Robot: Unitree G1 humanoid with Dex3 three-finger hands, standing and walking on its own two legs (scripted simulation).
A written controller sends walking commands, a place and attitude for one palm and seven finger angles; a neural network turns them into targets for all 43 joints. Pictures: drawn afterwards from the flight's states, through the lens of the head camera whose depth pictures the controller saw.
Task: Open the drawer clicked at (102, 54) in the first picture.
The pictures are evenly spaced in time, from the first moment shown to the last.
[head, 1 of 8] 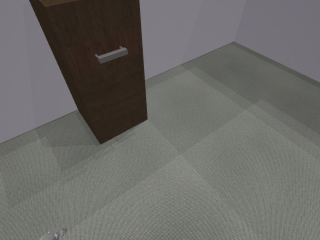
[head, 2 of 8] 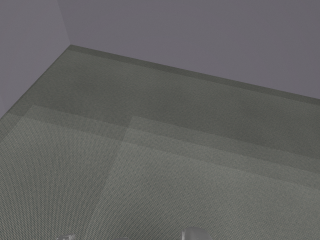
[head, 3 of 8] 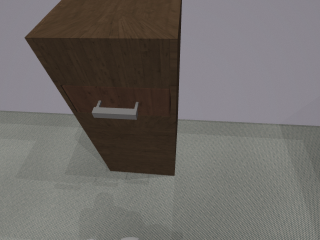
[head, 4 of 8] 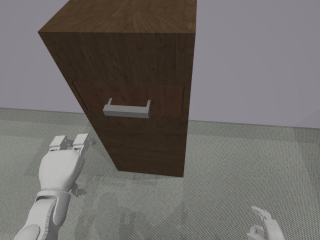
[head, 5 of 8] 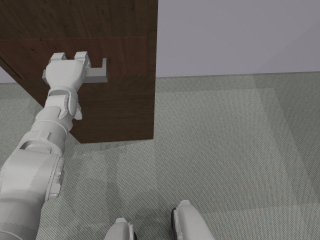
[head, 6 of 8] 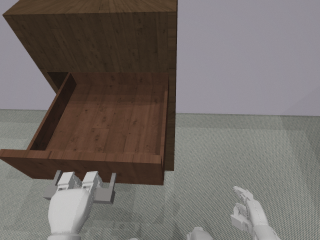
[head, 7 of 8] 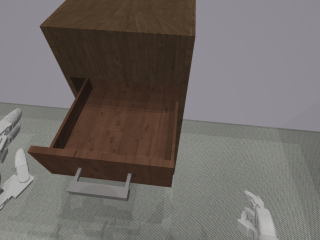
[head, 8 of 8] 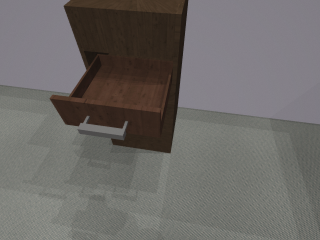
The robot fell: no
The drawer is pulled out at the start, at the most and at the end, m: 0.00 0.30 0.30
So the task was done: yes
